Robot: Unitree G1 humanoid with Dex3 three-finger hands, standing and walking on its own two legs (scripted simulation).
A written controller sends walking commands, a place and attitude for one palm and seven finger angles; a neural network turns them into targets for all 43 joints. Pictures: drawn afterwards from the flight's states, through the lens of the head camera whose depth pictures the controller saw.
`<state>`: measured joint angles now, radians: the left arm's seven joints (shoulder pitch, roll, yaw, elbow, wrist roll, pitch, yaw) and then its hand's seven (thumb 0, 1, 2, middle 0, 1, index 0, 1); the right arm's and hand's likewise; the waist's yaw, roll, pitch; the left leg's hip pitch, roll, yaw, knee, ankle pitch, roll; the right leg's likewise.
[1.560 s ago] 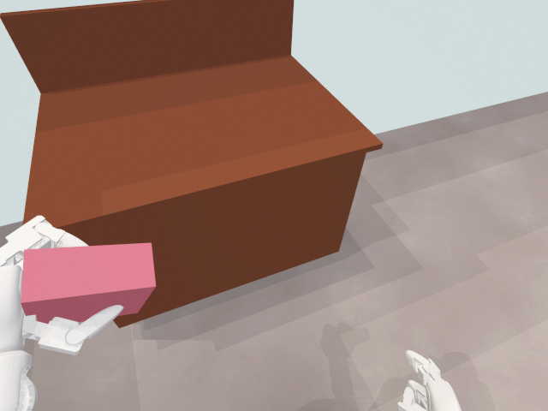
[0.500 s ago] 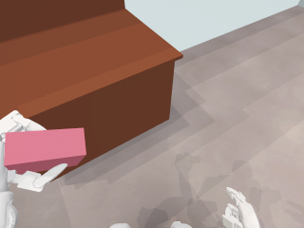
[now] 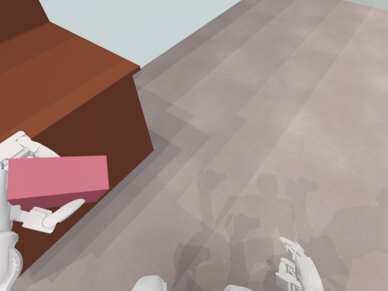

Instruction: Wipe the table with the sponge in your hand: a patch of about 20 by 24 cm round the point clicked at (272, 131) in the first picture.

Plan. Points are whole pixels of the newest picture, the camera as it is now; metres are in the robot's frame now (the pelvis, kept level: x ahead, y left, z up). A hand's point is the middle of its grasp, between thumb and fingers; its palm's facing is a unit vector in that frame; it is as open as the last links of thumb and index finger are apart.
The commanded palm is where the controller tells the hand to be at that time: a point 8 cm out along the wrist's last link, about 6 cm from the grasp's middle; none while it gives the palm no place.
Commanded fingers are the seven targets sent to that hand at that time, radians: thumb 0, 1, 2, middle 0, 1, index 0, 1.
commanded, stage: walk to a spot facing it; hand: left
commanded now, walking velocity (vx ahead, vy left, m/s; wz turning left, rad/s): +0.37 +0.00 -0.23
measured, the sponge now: (74, 183) +0.25 +0.20 +0.16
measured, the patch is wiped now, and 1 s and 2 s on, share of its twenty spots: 0.00 0.00 0.00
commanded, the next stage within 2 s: turn to face it in 0.66 s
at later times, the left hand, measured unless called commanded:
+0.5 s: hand (70, 142) +0.31 +0.21 +0.18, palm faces +0.36 -0.87 -0.34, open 9.5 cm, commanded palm +0.26 +0.26 +0.20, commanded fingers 0.00 0.10 1.30 -1.20 -1.60 -1.20 -1.60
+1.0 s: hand (163, 84) +0.46 +0.08 +0.18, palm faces +0.17 -0.84 -0.52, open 9.5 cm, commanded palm +0.38 +0.16 +0.20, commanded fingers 0.00 0.10 1.30 -1.20 -1.60 -1.20 -1.60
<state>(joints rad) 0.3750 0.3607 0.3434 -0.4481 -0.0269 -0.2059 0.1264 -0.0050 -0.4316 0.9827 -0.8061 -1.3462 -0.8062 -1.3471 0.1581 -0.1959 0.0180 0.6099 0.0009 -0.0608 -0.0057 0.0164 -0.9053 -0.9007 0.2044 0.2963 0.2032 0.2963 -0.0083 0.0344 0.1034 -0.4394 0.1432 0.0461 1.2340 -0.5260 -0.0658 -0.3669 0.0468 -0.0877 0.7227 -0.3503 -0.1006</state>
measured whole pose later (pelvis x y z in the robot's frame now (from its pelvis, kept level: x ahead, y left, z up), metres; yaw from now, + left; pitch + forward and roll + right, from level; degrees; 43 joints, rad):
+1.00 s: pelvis +0.19 -0.09 +0.01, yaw -8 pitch -1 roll +2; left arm 0.46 0.38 0.35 -0.55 -0.01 -0.19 0.14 0.00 -0.43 0.98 -0.81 -1.35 -0.81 -1.35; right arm 0.14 -0.23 -0.01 0.63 0.01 -0.04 -0.05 0.02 -0.91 -0.90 0.20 0.30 0.20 0.30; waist -0.06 0.02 0.16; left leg -0.43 0.06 0.05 1.19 -0.49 -0.04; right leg -0.36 -0.06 -0.20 0.65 -0.28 -0.08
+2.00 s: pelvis +0.15 -0.18 +0.02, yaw +22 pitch +2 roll +1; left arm 0.51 0.39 0.36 -0.60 -0.04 -0.17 0.18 -0.01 -0.44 0.99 -0.81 -1.34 -0.81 -1.34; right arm 0.20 -0.27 -0.03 0.56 -0.01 -0.06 -0.09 0.02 -0.91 -0.90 0.20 0.30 0.20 0.30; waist -0.03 -0.02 0.06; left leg -0.23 0.01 0.13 0.52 -0.29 -0.02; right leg -0.28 -0.11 -0.23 0.61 -0.35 -0.02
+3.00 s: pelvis +0.16 -0.15 +0.03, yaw +30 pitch +1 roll -1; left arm 0.45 0.38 0.35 -0.52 -0.01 -0.23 0.15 -0.01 -0.44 0.99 -0.81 -1.34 -0.81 -1.34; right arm 0.23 -0.12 0.03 0.62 0.01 -0.14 -0.04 0.02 -0.91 -0.90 0.20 0.30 0.20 0.30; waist -0.01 -0.01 0.02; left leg -0.23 0.04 0.14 0.47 -0.25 0.04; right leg -0.51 -0.08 -0.09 1.07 -0.39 0.03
